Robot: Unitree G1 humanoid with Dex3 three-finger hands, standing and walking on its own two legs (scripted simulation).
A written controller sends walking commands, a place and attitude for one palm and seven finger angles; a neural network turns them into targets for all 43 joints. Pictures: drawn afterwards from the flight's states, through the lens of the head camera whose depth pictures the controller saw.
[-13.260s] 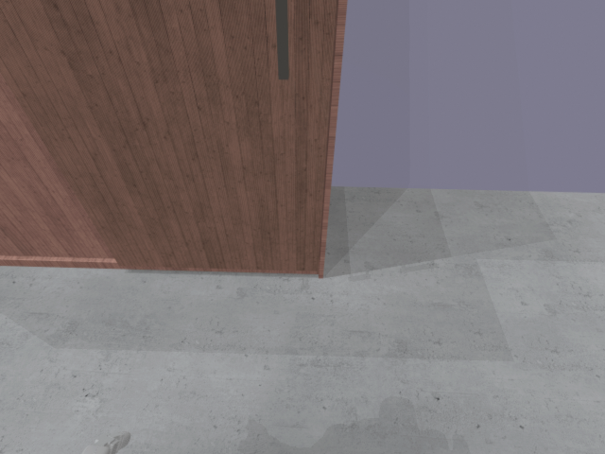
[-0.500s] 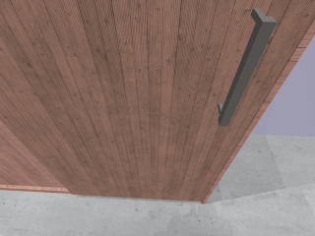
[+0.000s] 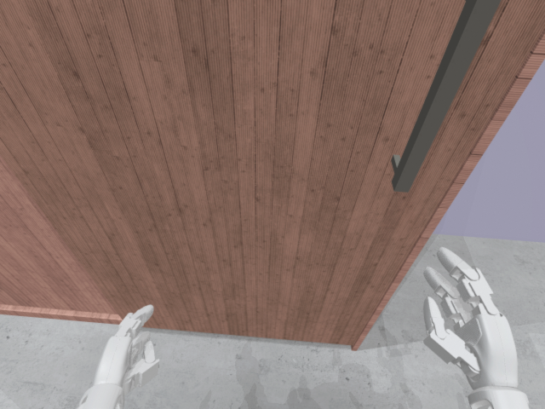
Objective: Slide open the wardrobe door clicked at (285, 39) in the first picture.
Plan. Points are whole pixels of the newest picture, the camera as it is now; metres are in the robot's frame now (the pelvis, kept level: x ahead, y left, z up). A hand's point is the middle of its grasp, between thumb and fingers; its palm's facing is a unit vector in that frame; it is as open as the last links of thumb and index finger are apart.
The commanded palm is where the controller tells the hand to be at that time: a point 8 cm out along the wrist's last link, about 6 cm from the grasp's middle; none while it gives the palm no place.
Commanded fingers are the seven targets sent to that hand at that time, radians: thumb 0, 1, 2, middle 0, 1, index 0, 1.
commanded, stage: raise the hand with hooked fingers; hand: right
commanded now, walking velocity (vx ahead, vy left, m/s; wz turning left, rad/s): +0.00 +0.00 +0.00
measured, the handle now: (428, 102) +0.45 -0.15 +0.26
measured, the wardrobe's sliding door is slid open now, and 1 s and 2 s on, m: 0.00 0.00 0.00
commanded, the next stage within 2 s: move the hooked fingers beside the handle in 1.80 s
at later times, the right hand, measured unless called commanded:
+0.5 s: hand (506, 319) +0.23 -0.24 +0.12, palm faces +0.03 +1.00 -0.08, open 10.9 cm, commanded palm +0.19 -0.28 +0.13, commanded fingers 0.00 0.06 -0.49 0.27 0.92 0.27 0.92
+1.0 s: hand out of the picture +0.25 -0.29 +0.22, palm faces +0.09 +0.99 -0.13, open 13.6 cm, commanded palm +0.22 -0.33 +0.23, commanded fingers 0.00 0.50 -0.30 0.30 1.20 0.30 1.20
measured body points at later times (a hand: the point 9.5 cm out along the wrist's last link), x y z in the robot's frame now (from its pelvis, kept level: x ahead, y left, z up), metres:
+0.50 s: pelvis +0.00 -0.01 +0.01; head +0.00 +0.00 +0.46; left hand +0.15 +0.22 -0.07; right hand +0.22 -0.29 +0.12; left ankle -0.02 +0.10 -0.70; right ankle +0.04 -0.14 -0.70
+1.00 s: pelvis +0.01 -0.02 +0.03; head -0.02 +0.00 +0.48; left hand +0.22 +0.19 -0.02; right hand +0.24 -0.34 +0.23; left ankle -0.02 +0.10 -0.70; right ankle +0.04 -0.14 -0.70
